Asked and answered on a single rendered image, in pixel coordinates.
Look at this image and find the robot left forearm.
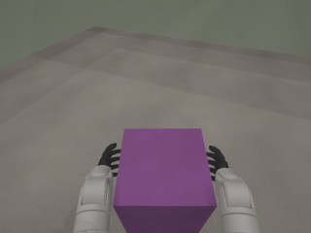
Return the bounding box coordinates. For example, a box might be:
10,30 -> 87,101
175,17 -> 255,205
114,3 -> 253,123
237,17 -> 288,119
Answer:
73,165 -> 114,233

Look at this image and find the robot right forearm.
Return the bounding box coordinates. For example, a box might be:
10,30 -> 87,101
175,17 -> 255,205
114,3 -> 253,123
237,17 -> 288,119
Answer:
215,168 -> 260,233

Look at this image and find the carton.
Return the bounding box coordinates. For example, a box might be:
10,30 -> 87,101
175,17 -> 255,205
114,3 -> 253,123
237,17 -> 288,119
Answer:
113,128 -> 217,233

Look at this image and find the right robot hand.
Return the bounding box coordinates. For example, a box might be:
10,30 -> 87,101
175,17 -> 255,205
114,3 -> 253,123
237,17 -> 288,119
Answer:
206,146 -> 228,181

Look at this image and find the left robot hand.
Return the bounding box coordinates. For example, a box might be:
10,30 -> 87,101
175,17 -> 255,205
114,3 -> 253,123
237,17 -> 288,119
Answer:
97,143 -> 121,177

